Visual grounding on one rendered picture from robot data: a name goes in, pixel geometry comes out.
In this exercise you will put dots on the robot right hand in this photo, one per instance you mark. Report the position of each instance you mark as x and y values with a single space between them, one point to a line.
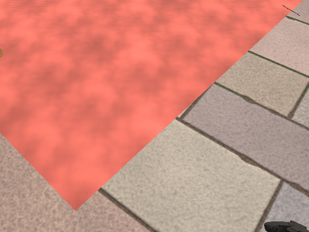
284 226

